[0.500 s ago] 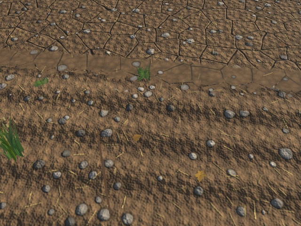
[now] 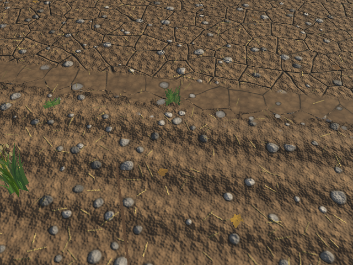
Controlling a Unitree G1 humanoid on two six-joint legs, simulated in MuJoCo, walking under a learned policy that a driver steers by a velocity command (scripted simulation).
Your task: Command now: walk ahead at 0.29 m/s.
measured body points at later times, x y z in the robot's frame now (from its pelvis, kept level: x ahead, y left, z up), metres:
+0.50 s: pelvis +0.20 +0.01 -0.01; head +0.24 +0.02 +0.44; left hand +0.45 +0.23 -0.09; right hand +0.12 -0.25 -0.14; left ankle +0.03 +0.13 -0.74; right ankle +0.39 -0.11 -0.72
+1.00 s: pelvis +0.49 -0.01 +0.00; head +0.51 -0.01 +0.45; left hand +0.48 +0.26 -0.13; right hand +0.69 -0.25 -0.10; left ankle +0.68 +0.14 -0.70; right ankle +0.39 -0.11 -0.74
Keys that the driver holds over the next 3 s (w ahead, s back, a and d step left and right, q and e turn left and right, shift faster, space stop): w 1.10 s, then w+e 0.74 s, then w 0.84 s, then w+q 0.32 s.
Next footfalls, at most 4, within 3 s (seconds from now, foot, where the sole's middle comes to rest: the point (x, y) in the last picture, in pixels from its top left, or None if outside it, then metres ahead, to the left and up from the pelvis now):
0.56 right None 0.43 -0.11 -0.78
1.10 left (153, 218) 0.73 0.13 -0.78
1.64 right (214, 168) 1.00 -0.14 -0.78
2.16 left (197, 115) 1.35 -0.07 -0.78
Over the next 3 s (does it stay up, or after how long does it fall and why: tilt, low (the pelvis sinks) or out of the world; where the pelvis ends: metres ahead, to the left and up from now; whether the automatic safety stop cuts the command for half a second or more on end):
stays up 1.53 -0.34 0.01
